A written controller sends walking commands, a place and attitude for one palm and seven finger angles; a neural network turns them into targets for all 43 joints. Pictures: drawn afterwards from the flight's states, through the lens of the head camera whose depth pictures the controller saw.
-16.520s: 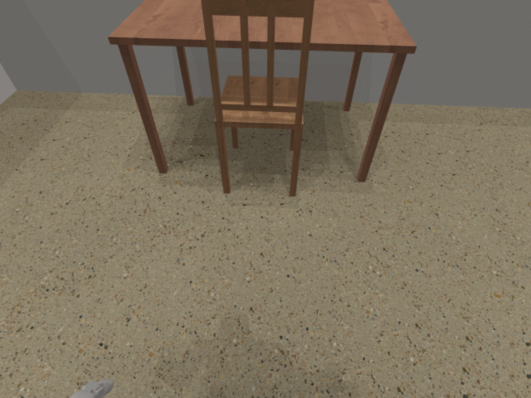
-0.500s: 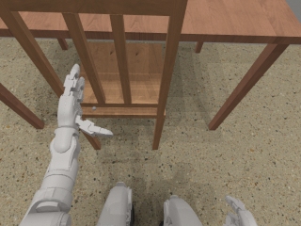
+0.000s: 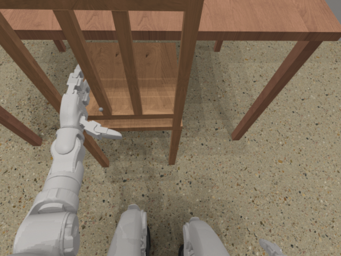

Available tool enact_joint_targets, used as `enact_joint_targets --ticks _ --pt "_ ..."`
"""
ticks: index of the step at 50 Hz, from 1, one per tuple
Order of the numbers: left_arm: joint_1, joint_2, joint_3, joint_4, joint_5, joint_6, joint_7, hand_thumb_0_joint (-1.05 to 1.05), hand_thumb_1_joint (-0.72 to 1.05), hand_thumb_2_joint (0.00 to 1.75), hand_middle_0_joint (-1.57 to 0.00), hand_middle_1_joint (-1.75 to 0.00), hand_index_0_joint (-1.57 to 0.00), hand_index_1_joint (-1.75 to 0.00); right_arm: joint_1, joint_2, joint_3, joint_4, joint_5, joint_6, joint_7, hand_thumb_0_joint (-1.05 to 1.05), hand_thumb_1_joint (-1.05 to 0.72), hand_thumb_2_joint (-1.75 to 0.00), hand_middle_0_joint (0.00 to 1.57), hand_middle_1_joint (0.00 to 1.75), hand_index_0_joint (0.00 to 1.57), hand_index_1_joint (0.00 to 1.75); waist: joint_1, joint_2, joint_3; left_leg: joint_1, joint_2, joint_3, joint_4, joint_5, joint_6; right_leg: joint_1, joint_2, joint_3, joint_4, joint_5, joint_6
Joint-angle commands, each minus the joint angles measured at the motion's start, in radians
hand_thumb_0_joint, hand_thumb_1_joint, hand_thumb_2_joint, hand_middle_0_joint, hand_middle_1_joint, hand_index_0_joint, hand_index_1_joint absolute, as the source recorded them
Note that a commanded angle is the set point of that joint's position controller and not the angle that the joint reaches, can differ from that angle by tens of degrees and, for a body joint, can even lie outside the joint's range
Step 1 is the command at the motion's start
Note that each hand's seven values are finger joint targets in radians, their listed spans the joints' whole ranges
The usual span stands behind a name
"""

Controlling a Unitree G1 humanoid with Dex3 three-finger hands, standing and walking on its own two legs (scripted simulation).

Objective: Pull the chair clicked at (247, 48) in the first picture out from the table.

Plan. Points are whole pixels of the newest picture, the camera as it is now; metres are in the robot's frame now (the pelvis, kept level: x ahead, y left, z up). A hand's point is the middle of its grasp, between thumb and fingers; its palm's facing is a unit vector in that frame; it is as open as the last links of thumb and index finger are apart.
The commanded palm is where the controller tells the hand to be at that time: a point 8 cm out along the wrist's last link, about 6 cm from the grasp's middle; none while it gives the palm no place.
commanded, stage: push the fingers through the gap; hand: left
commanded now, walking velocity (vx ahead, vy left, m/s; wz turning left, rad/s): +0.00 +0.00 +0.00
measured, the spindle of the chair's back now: (91, 75) +0.51 +0.19 +0.06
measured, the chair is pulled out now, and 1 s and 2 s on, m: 0.00 0.00 0.00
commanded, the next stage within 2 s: hook a spindle and tug to test in 0.80 s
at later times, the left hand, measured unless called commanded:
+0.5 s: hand (104, 91) +0.49 +0.16 +0.03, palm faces +0.06 -1.00 -0.04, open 16.9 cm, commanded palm +0.46 +0.20 +0.03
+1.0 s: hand (100, 95) +0.48 +0.17 +0.03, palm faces +0.05 -1.00 -0.03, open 16.9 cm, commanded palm +0.46 +0.21 +0.04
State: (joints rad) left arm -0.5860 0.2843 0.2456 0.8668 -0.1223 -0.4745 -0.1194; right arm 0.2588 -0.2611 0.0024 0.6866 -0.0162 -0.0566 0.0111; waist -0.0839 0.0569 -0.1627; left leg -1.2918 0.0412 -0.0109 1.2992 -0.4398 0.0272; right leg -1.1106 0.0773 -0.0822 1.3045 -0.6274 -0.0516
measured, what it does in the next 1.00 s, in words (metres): stands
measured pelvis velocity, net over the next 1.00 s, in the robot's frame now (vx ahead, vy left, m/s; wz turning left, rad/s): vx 0.00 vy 0.00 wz -0.01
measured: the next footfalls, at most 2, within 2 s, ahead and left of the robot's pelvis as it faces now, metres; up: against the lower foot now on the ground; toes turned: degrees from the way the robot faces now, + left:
none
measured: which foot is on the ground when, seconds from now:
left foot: down 0.00-1.00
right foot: down 0.00-1.00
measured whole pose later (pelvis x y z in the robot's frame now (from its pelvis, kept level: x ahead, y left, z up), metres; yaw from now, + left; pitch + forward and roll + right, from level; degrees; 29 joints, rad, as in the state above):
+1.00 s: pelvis +0.00 +0.00 +0.00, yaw -1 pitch +27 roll -4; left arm -0.75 0.35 0.33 1.05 -0.08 -0.50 -0.12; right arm 0.29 -0.26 0.01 0.68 -0.03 0.01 0.04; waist -0.12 0.06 -0.16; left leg -1.33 0.05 -0.02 1.31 -0.45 0.03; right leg -1.15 0.09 -0.08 1.31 -0.63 -0.05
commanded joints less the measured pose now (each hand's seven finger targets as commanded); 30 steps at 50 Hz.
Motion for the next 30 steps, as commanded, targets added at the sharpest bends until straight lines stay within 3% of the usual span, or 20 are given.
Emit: enact_joint_targets --ticks 1,7,8,9,10,11,14,19,20,22,24,25,26,30 --pt "-0.402 0.182 0.046 -0.24 -0.01 -0.097 0.02 0.0 -0.5 0.3 -0.06 -0.08 -0.06 -0.08 0.11 -0.16 -0.06 -0.067 -0.006 -0.029 -0.011 0.0 -0.9 -0.9 0.2 0.3 0.2 0.3 -0.025 0.041 -0.513 0.597 -0.025 -0.077 -0.105 0.256 -0.004 0.024 0.003 0.071 -0.209 0.341 0.029" --pt "-0.45 0.183 0.047 -0.081 0.033 -0.103 0.041 0.0 -0.5 0.3 -0.06 -0.08 -0.06 -0.08 0.126 -0.164 -0.056 -0.043 -0.017 -0.018 -0.002 0.0 -0.9 -0.9 0.2 0.3 0.2 0.3 -0.052 0.025 -0.418 0.518 -0.026 -0.073 -0.097 0.181 0.001 -0.032 0.002 0.073 -0.214 0.271 0.031" --pt "-0.461 0.212 0.07 -0.062 0.037 -0.1 0.042 0.0 -0.5 0.3 -0.06 -0.08 -0.06 -0.08 0.134 -0.169 -0.056 -0.042 -0.018 -0.013 -0.002 0.0 -0.9 -0.9 0.2 0.3 0.2 0.3 -0.048 0.008 -0.423 0.503 -0.025 -0.074 -0.096 0.177 0.002 -0.022 0.001 0.073 -0.211 0.269 0.03" --pt "-0.494 0.196 0.055 -0.059 0.038 -0.101 0.037 0.0 -0.5 0.3 -0.06 -0.08 -0.06 -0.08 0.138 -0.168 -0.056 -0.042 -0.02 -0.013 -0.001 0.0 -0.9 -0.9 0.2 0.3 0.2 0.3 -0.058 0.035 -0.438 0.518 -0.027 -0.072 -0.089 0.192 0.005 -0.031 0.001 0.076 -0.207 0.281 0.031" --pt "-0.479 0.223 0.083 -0.046 0.038 -0.099 0.035 0.0 -0.5 0.3 -0.06 -0.08 -0.06 -0.08 0.142 -0.17 -0.056 -0.046 -0.019 -0.008 0.001 0.0 -0.9 -0.9 0.2 0.3 0.2 0.3 -0.041 0.039 -0.459 0.522 -0.027 -0.072 -0.091 0.199 0.001 -0.016 0.001 0.074 -0.206 0.285 0.028" --pt "-0.491 0.234 0.084 -0.055 0.04 -0.1 0.031 0.0 -0.5 0.3 -0.06 -0.08 -0.06 -0.08 0.142 -0.171 -0.056 -0.051 -0.019 -0.004 0.002 0.0 -0.9 -0.9 0.2 0.3 0.2 0.3 -0.039 0.06 -0.481 0.53 -0.027 -0.07 -0.087 0.213 0.001 -0.011 0.0 0.077 -0.202 0.297 0.027" --pt "-0.556 0.22 0.072 -0.036 0.035 -0.102 0.022 0.0 -0.5 0.3 -0.06 -0.08 -0.06 -0.08 0.16 -0.172 -0.055 -0.044 -0.021 0.001 0.003 0.0 -0.9 -0.9 0.2 0.3 0.2 0.3 -0.066 0.046 -0.486 0.554 -0.022 -0.083 -0.082 0.234 0.003 -0.037 0.005 0.065 -0.195 0.306 0.026" --pt "-0.632 0.259 0.095 -0.048 0.047 -0.118 0.034 0.0 -0.5 0.3 -0.06 -0.08 -0.06 -0.08 0.181 -0.18 -0.06 -0.035 -0.027 0.009 0.007 0.0 -0.9 -0.9 0.2 0.3 0.2 0.3 -0.067 0.091 -0.543 0.601 -0.017 -0.095 -0.075 0.263 0.001 -0.063 0.008 0.059 -0.181 0.307 0.022" --pt "-0.647 0.249 0.088 -0.043 0.048 -0.119 0.036 0.0 -0.5 0.3 -0.06 -0.08 -0.06 -0.08 0.18 -0.178 -0.059 -0.031 -0.028 0.011 0.008 0.0 -0.9 -0.9 0.2 0.3 0.2 0.3 -0.077 0.085 -0.542 0.601 -0.016 -0.097 -0.075 0.265 0.001 -0.064 0.008 0.057 -0.186 0.31 0.024" --pt "-0.597 0.247 0.094 -0.015 0.052 -0.111 0.038 0.0 -0.5 0.3 -0.06 -0.08 -0.06 -0.08 0.183 -0.176 -0.058 -0.034 -0.028 0.02 0.013 0.0 -0.9 -0.9 0.2 0.3 0.2 0.3 -0.066 0.081 -0.52 0.577 -0.019 -0.086 -0.078 0.265 0.002 -0.043 0.008 0.06 -0.191 0.32 0.024" --pt "-0.585 0.25 0.1 -0.017 0.053 -0.11 0.036 0.0 -0.5 0.3 -0.06 -0.08 -0.06 -0.08 0.19 -0.174 -0.059 -0.038 -0.027 0.025 0.017 0.0 -0.9 -0.9 0.2 0.3 0.2 0.3 -0.066 0.054 -0.541 0.566 -0.021 -0.079 -0.074 0.28 0.008 -0.011 0.009 0.067 -0.192 0.348 0.027" --pt "-0.586 0.268 0.11 -0.043 0.054 -0.114 0.033 0.0 -0.5 0.3 -0.06 -0.08 -0.06 -0.08 0.187 -0.174 -0.06 -0.04 -0.026 0.028 0.016 0.0 -0.9 -0.9 0.2 0.3 0.2 0.3 -0.058 0.07 -0.564 0.568 -0.02 -0.075 -0.072 0.287 0.006 0.006 0.007 0.071 -0.191 0.361 0.028" --pt "-0.54 0.273 0.12 -0.027 0.051 -0.106 0.031 0.0 -0.5 0.3 -0.06 -0.08 -0.06 -0.08 0.187 -0.172 -0.06 -0.045 -0.024 0.034 0.017 0.0 -0.9 -0.9 0.2 0.3 0.2 0.3 -0.049 0.054 -0.555 0.553 -0.022 -0.069 -0.074 0.285 0.007 0.028 0.008 0.076 -0.199 0.371 0.028" --pt "-0.564 0.271 0.112 0.009 0.045 -0.099 0.02 0.0 -0.5 0.3 -0.06 -0.08 -0.06 -0.08 0.183 -0.167 -0.053 -0.037 -0.018 0.039 0.015 0.0 -0.9 -0.9 0.2 0.3 0.2 0.3 -0.073 0.023 -0.465 0.468 -0.023 -0.061 -0.071 0.221 0.012 0.028 0.008 0.091 -0.215 0.334 0.035"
